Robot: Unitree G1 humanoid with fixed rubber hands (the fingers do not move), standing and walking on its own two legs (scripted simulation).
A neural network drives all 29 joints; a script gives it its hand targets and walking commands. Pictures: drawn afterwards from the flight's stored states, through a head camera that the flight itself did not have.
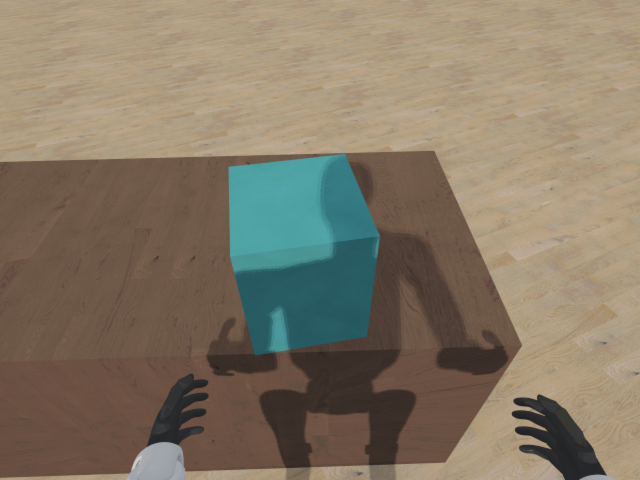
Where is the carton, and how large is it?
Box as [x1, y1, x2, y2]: [229, 154, 379, 354]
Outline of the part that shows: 344,154 229,167 230,257 255,354 366,336 379,235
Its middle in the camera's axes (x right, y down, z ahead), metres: -0.03 +0.03 +0.67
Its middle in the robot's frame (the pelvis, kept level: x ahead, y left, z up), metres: +0.47 +0.07 -0.01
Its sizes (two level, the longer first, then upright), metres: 0.210 0.200 0.250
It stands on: a pedestal, 0.64 m high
